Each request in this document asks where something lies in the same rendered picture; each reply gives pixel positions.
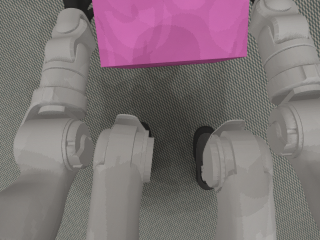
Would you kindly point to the robot left hand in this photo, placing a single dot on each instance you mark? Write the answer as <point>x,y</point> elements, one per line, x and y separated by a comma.
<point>81,5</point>

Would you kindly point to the left robot upper arm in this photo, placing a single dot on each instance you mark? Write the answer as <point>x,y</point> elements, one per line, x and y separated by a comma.
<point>49,154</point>

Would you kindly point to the right robot forearm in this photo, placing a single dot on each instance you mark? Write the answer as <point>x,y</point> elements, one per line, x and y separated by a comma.
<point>287,51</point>

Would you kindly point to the robot left thigh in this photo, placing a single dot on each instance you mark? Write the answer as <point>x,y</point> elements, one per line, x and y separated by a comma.
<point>114,211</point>

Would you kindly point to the right robot upper arm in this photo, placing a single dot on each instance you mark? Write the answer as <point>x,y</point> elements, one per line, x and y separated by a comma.
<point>294,132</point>

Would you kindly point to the robot right foot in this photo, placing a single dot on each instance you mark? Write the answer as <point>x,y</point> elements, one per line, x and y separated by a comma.
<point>201,136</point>

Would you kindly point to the left robot forearm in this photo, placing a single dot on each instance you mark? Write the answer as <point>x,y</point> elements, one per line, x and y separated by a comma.
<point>65,71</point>

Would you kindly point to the carton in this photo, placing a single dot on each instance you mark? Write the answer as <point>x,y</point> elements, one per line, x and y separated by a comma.
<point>135,34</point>

